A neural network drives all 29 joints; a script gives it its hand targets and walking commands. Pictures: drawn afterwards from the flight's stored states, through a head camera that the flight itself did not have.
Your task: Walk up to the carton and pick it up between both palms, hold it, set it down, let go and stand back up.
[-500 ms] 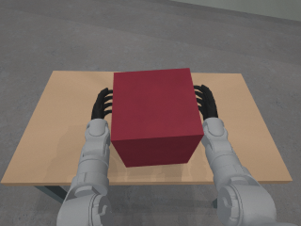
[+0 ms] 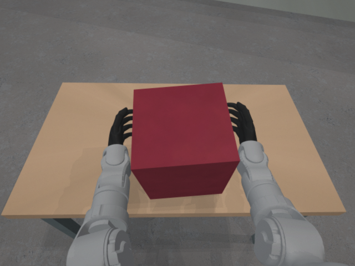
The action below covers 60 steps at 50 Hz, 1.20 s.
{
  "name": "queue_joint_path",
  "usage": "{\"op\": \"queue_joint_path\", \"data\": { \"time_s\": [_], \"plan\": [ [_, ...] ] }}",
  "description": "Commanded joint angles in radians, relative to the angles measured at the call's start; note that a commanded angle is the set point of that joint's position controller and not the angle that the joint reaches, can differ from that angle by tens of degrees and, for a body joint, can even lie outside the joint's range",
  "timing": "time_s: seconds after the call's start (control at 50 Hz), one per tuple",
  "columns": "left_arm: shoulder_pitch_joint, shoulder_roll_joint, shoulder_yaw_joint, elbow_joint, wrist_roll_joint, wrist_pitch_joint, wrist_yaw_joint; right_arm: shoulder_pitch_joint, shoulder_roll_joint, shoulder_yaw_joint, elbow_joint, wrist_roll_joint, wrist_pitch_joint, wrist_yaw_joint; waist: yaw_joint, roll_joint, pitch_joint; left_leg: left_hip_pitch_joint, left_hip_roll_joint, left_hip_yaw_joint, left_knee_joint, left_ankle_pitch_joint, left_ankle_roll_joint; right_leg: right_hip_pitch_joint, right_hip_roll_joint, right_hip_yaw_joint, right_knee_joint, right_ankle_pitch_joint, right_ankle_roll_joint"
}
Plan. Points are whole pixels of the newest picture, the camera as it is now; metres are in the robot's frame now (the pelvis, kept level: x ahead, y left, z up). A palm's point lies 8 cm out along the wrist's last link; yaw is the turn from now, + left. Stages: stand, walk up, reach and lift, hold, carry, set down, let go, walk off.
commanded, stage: set down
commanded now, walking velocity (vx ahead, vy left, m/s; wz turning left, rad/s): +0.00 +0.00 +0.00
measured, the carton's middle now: (182, 147) +0.41 +0.01 +0.00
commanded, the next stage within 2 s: none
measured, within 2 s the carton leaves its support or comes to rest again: rests again in 1.12 s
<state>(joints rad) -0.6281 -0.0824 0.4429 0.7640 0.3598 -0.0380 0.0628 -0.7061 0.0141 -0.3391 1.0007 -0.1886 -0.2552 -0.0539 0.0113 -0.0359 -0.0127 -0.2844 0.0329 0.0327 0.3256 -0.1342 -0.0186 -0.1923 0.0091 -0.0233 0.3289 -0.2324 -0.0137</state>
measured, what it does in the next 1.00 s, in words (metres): stands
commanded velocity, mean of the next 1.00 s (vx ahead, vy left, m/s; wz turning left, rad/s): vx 0.00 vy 0.00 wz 0.00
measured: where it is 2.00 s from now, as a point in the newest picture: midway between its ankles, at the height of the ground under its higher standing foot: outside the picture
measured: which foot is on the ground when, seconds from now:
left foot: down 0.00-1.00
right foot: down 0.00-1.00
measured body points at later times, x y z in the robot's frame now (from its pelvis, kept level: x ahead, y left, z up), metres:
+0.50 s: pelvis +0.00 +0.00 +0.00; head +0.05 +0.01 +0.45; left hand +0.40 +0.16 +0.05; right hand +0.41 -0.14 +0.06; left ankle +0.01 +0.13 -0.75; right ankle -0.05 -0.11 -0.75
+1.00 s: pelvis +0.00 +0.00 +0.00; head +0.06 +0.01 +0.45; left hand +0.40 +0.16 +0.04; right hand +0.42 -0.14 +0.06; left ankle +0.01 +0.13 -0.75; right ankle -0.05 -0.11 -0.75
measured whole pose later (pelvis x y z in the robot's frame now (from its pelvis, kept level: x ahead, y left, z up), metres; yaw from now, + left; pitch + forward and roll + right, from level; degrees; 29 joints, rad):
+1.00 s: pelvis +0.00 +0.00 +0.00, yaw +0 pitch +7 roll +0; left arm -0.63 -0.10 0.50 0.79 0.37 -0.14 0.06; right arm -0.71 0.04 -0.41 0.97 -0.27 -0.26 -0.02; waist 0.01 -0.04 -0.01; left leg -0.31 0.03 0.04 0.33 -0.14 -0.02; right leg -0.22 0.01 -0.02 0.33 -0.23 -0.01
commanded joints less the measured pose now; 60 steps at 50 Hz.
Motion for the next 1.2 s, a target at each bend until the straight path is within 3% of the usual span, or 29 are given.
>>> {"op": "queue_joint_path", "data": {
  "time_s": [0.0, 0.02, 0.08, 0.1, 0.16, 0.22, 0.24, 0.26, 0.32, 0.36, 0.48, 0.5, 0.6, 0.64, 0.68, 0.76, 0.78, 0.8, 0.82, 0.84, 0.86, 0.88, 0.94, 0.96, 1.0, 1.04, 1.1, 1.14, 1.18],
  "plan": [
    [-0.426, -0.508, -0.191, -0.034, 0.044, -0.093, -0.090, -0.415, 0.501, 0.189, 0.020, -0.127, -0.039, 0.175, 0.142, 0.088, -0.454, 0.303, 0.002, 0.111, 0.058, 0.508, -0.031, -0.047, 0.031, -0.061, -0.042, 0.296, 0.005],
    [-0.429, -0.491, -0.180, -0.025, 0.056, -0.098, -0.094, -0.431, 0.508, 0.195, -0.043, -0.142, -0.046, 0.172, 0.155, 0.073, -0.465, 0.279, 0.000, 0.117, 0.058, 0.487, -0.028, -0.029, 0.030, -0.060, -0.033, 0.297, 0.013],
    [-0.385, -0.478, -0.146, -0.004, 0.053, -0.100, -0.102, -0.390, 0.503, 0.192, 0.004, -0.131, -0.038, 0.175, 0.173, 0.039, -0.426, 0.250, -0.001, 0.120, 0.047, 0.464, -0.004, -0.020, 0.021, -0.050, -0.036, 0.287, 0.014],
    [-0.411, -0.476, -0.144, 0.012, 0.060, -0.099, -0.105, -0.396, 0.507, 0.181, 0.002, -0.152, -0.033, 0.174, 0.140, 0.042, -0.408, 0.224, -0.010, 0.122, 0.035, 0.426, -0.011, 0.015, 0.016, -0.060, -0.033, 0.305, 0.022],
    [-0.399, -0.482, -0.134, 0.024, 0.068, -0.101, -0.107, -0.399, 0.530, 0.182, 0.002, -0.144, -0.035, 0.177, 0.164, 0.053, -0.384, 0.231, -0.010, 0.130, 0.049, 0.429, -0.008, -0.012, 0.019, -0.047, -0.030, 0.305, 0.019],
    [-0.352, -0.473, -0.127, 0.033, 0.080, -0.098, -0.116, -0.363, 0.529, 0.178, 0.000, -0.149, -0.023, 0.174, 0.147, 0.038, -0.372, 0.173, -0.015, 0.119, 0.024, 0.390, 0.007, 0.058, 0.010, -0.037, -0.013, 0.355, 0.029],
    [-0.347, -0.458, -0.109, 0.041, 0.088, -0.099, -0.116, -0.369, 0.542, 0.201, -0.012, -0.150, -0.027, 0.172, 0.167, 0.021, -0.333, 0.153, -0.024, 0.131, 0.022, 0.364, 0.012, 0.083, 0.009, -0.035, -0.004, 0.365, 0.030],
    [-0.351, -0.470, -0.116, 0.039, 0.092, -0.097, -0.118, -0.347, 0.532, 0.158, 0.013, -0.164, -0.020, 0.172, 0.134, 0.038, -0.352, 0.170, -0.024, 0.127, 0.021, 0.365, 0.006, 0.057, 0.012, -0.041, -0.009, 0.353, 0.028],
    [-0.328, -0.475, -0.106, 0.038, 0.101, -0.096, -0.120, -0.334, 0.523, 0.172, -0.005, -0.171, -0.015, 0.181, 0.153, 0.033, -0.352, 0.179, -0.019, 0.127, 0.020, 0.373, 0.004, 0.052, 0.018, -0.045, -0.015, 0.319, 0.023],
    [-0.338, -0.482, -0.139, 0.024, 0.086, -0.099, -0.120, -0.340, 0.512, 0.153, 0.007, -0.174, -0.022, 0.181, 0.126, 0.048, -0.355, 0.208, -0.016, 0.114, 0.036, 0.416, -0.007, -0.002, 0.020, -0.052, -0.015, 0.334, 0.024],
    [-0.338, -0.459, -0.099, 0.039, 0.106, -0.100, -0.126, -0.329, 0.512, 0.153, -0.004, -0.173, -0.014, 0.187, 0.143, 0.029, -0.345, 0.180, -0.016, 0.122, 0.014, 0.360, 0.009, 0.022, 0.014, -0.046, -0.019, 0.315, 0.023],
    [-0.339, -0.455, -0.076, 0.068, 0.106, -0.103, -0.137, -0.352, 0.524, 0.162, -0.024, -0.174, -0.018, 0.184, 0.164, 0.015, -0.328, 0.123, -0.024, 0.130, 0.011, 0.333, 0.017, 0.068, 0.002, -0.032, -0.014, 0.344, 0.031],
    [-0.337, -0.469, -0.095, 0.023, 0.111, -0.108, -0.129, -0.318, 0.525, 0.123, 0.002, -0.199, -0.012, 0.188, 0.118, 0.030, -0.343, 0.179, -0.022, 0.114, 0.027, 0.382, 0.006, 0.003, 0.012, -0.048, -0.005, 0.344, 0.034],
    [-0.313, -0.458, -0.087, 0.050, 0.107, -0.113, -0.131, -0.299, 0.527, 0.157, -0.009, -0.178, -0.011, 0.189, 0.138, 0.033, -0.344, 0.148, -0.024, 0.123, 0.016, 0.354, 0.009, 0.036, 0.011, -0.040, -0.006, 0.344, 0.031],
    [-0.339, -0.472, -0.107, 0.016, 0.114, -0.114, -0.122, -0.314, 0.519, 0.119, 0.015, -0.189, -0.013, 0.186, 0.121, 0.072, -0.391, 0.174, -0.023, 0.113, 0.032, 0.389, -0.001, 0.013, 0.004, -0.043, -0.014, 0.312, 0.021],
    [-0.288, -0.459, -0.058, 0.046, 0.124, -0.113, -0.139, -0.303, 0.543, 0.176, -0.013, -0.189, -0.005, 0.189, 0.166, -0.015, -0.317, 0.095, -0.030, 0.128, 0.017, 0.351, 0.032, 0.087, -0.003, -0.023, 0.016, 0.418, 0.043],
    [-0.272, -0.458, -0.072, 0.067, 0.117, -0.112, -0.146, -0.300, 0.546, 0.171, -0.028, -0.188, -0.011, 0.183, 0.140, 0.010, -0.330, 0.070, -0.035, 0.125, 0.024, 0.339, 0.027, 0.080, -0.001, -0.019, 0.026, 0.453, 0.046],
    [-0.284, -0.457, -0.062, 0.070, 0.114, -0.118, -0.144, -0.299, 0.534, 0.153, -0.021, -0.190, -0.012, 0.188, 0.145, 0.014, -0.352, 0.091, -0.027, 0.128, 0.025, 0.342, 0.021, 0.067, 0.003, -0.029, 0.018, 0.402, 0.041],
    [-0.293, -0.457, -0.064, 0.069, 0.119, -0.124, -0.145, -0.302, 0.559, 0.149, -0.029, -0.207, -0.011, 0.184, 0.125, -0.014, -0.335, 0.101, -0.028, 0.122, 0.025, 0.349, 0.022, 0.062, 0.002, -0.034, 0.015, 0.412, 0.045],
    [-0.281, -0.450, -0.065, 0.054, 0.119, -0.126, -0.143, -0.287, 0.532, 0.154, -0.036, -0.209, -0.010, 0.179, 0.137, -0.007, -0.355, 0.091, -0.032, 0.130, 0.027, 0.351, 0.021, 0.083, 0.002, -0.024, 0.022, 0.440, 0.042],
    [-0.276, -0.459, -0.076, 0.054, 0.117, -0.124, -0.143, -0.281, 0.542, 0.140, -0.046, -0.216, -0.020, 0.176, 0.119, -0.012, -0.376, 0.112, -0.028, 0.121, 0.028, 0.357, 0.017, 0.084, 0.006, -0.032, 0.016, 0.433, 0.042],
    [-0.298, -0.460, -0.089, 0.032, 0.104, -0.130, -0.132, -0.284, 0.522, 0.123, -0.014, -0.205, -0.014, 0.180, 0.120, 0.040, -0.393, 0.133, -0.023, 0.123, 0.029, 0.372, 0.007, 0.020, 0.002, -0.040, 0.008, 0.382, 0.035],
    [-0.262, -0.378, -0.056, 0.081, 0.106, -0.121, -0.129, -0.274, 0.445, 0.108, -0.014, -0.203, -0.011, 0.168, 0.129, 0.012, -0.334, 0.147, -0.021, 0.113, 0.049, 0.415, 0.018, -0.005, 0.007, -0.040, 0.007, 0.380, 0.042],
    [-0.254, -0.299, -0.043, 0.063, 0.091, -0.134, -0.103, -0.254, 0.328, 0.089, -0.011, -0.178, -0.018, 0.157, 0.132, 0.025, -0.378, 0.158, -0.021, 0.117, 0.047, 0.427, 0.009, -0.003, 0.014, -0.036, 0.014, 0.382, 0.039],
    [-0.259, -0.272, -0.016, 0.037, 0.100, -0.150, -0.080, -0.254, 0.313, 0.093, 0.003, -0.163, -0.022, 0.140, 0.145, 0.017, -0.362, 0.170, -0.020, 0.119, 0.041, 0.405, 0.015, -0.005, 0.014, -0.030, 0.000, 0.371, 0.039],
    [-0.233, -0.063, 0.015, 0.053, 0.049, -0.160, -0.029, -0.229, 0.087, 0.064, 0.043, -0.107, -0.024, 0.096, 0.144, 0.015, -0.391, 0.141, -0.020, 0.119, 0.037, 0.392, 0.003, 0.021, 0.017, -0.028, 0.005, 0.355, 0.032],
    [-0.272, 0.028, -0.044, 0.095, -0.048, -0.183, 0.035, -0.312, 0.005, 0.187, 0.079, 0.080, -0.050, 0.045, 0.163, 0.050, -0.429, 0.105, -0.018, 0.103, 0.091, 0.464, -0.010, 0.005, 0.039, -0.004, 0.027, 0.410, 0.026],
    [-0.310, 0.065, -0.075, 0.103, -0.087, -0.214, 0.070, -0.393, -0.056, 0.205, 0.071, 0.132, -0.080, 0.030, 0.158, 0.065, -0.504, 0.102, -0.019, 0.092, 0.134, 0.495, -0.026, -0.030, 0.050, -0.003, 0.043, 0.416, 0.023],
    [-0.336, 0.123, -0.091, 0.127, -0.144, -0.261, 0.091, -0.444, -0.118, 0.280, 0.047, 0.210, -0.116, 0.022, 0.191, 0.077, -0.626, 0.070, -0.024, 0.106, 0.185, 0.555, -0.039, -0.032, 0.052, 0.007, 0.076, 0.488, 0.017]
  ]
}}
